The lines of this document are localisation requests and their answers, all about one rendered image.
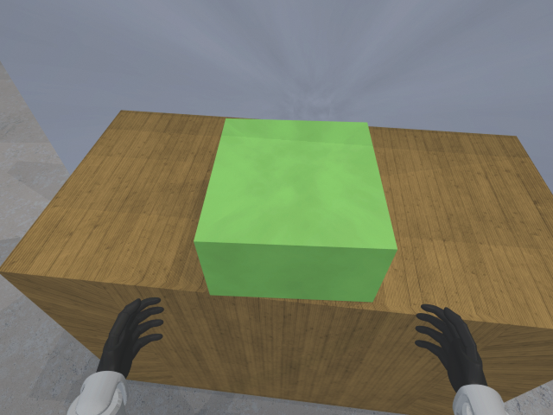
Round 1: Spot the pedestal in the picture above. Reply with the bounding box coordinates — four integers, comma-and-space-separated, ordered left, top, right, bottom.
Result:
0, 110, 553, 415

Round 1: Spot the robot right forearm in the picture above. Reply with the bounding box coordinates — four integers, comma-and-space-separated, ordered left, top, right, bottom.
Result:
453, 384, 510, 415

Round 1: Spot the left robot hand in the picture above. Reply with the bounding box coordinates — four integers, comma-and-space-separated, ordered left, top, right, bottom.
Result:
96, 297, 164, 378

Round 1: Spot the robot left forearm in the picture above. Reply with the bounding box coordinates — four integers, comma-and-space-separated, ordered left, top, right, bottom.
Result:
67, 371, 129, 415

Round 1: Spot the carton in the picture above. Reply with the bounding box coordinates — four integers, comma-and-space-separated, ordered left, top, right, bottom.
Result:
194, 118, 397, 302

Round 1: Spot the right robot hand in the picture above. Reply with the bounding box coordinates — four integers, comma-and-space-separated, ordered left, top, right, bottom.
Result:
415, 304, 487, 393

